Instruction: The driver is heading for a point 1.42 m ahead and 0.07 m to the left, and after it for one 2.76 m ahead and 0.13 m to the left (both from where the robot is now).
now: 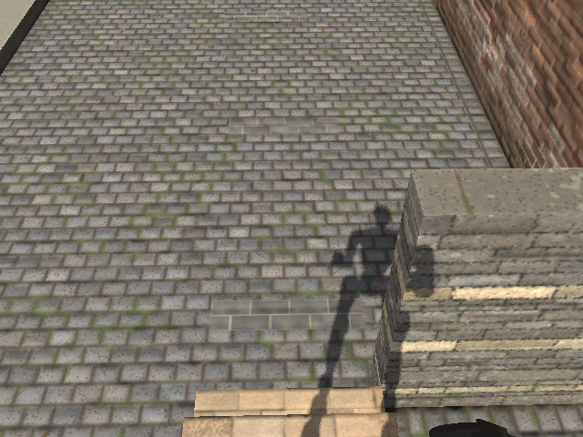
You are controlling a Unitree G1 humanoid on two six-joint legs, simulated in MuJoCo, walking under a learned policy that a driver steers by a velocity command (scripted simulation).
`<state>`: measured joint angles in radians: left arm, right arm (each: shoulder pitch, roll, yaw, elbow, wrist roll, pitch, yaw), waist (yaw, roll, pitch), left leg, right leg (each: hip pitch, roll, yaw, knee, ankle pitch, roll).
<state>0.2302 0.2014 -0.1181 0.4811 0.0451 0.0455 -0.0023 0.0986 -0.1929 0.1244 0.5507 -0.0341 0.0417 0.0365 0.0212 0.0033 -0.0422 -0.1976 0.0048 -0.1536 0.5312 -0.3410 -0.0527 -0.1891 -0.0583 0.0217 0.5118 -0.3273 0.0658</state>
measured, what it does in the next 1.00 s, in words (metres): stands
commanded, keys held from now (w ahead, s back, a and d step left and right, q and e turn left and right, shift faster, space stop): w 0.30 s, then no key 0.70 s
